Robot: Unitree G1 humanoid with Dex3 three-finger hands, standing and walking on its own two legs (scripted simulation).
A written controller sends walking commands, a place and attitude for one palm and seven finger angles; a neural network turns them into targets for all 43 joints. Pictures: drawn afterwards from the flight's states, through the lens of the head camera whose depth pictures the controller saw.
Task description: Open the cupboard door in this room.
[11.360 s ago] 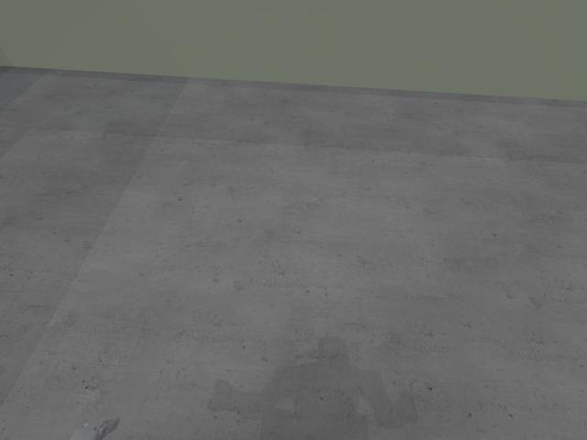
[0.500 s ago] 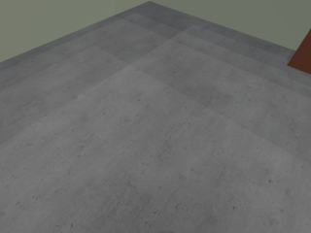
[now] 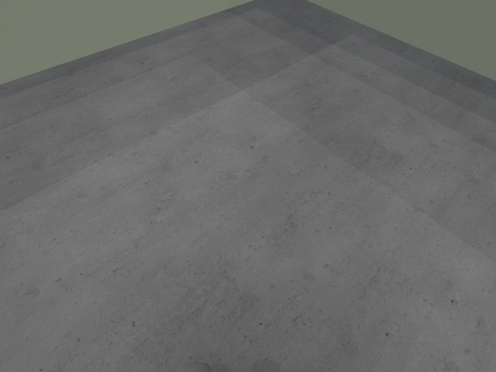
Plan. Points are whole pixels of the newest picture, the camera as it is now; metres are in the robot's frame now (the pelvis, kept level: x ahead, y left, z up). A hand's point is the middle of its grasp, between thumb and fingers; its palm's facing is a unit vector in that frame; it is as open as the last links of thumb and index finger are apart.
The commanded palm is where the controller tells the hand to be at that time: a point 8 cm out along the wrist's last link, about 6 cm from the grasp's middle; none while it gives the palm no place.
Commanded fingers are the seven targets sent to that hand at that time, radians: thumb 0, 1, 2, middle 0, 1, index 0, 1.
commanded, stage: turn or walk to find it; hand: left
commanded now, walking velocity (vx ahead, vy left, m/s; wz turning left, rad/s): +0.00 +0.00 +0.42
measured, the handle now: out of the picture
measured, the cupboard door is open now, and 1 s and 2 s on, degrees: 0 0 0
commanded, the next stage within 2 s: none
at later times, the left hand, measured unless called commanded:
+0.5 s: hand out of the picture +0.04 +0.21 -0.15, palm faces +0.18 -0.95 -0.26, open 7.4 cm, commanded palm none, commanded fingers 0.00 0.90 0.90 -0.20 -0.30 -0.20 -0.30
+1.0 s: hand out of the picture -0.13 +0.12 -0.16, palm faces +0.46 -0.85 -0.25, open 7.3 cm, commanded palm none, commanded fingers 0.00 0.90 0.90 -0.20 -0.30 -0.20 -0.30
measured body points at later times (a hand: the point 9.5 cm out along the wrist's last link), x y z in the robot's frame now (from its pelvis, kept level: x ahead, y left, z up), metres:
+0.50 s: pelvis -0.03 -0.01 +0.01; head +0.01 -0.01 +0.45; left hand +0.03 +0.26 -0.13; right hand +0.05 -0.24 -0.15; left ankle +0.00 +0.12 -0.73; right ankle -0.03 -0.14 -0.70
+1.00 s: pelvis -0.06 -0.06 +0.01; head -0.01 -0.05 +0.45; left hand -0.15 +0.17 -0.14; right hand +0.13 -0.26 -0.15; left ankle -0.15 +0.07 -0.69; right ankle -0.03 -0.14 -0.73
